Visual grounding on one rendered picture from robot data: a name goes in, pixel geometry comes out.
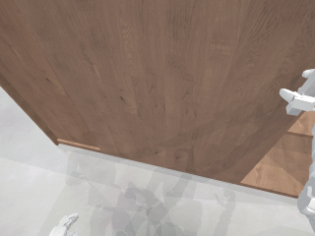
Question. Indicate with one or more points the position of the handle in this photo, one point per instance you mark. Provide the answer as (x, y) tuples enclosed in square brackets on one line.
[(308, 88)]

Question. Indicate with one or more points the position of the left robot hand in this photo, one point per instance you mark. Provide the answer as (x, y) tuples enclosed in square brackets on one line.
[(64, 225)]

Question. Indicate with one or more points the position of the wardrobe door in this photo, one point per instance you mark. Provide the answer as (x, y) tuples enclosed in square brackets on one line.
[(26, 68), (188, 85)]

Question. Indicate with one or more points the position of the robot right upper arm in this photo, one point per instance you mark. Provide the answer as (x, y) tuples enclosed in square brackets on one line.
[(306, 201)]

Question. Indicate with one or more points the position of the right robot hand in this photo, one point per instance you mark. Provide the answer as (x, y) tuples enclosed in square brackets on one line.
[(302, 102)]

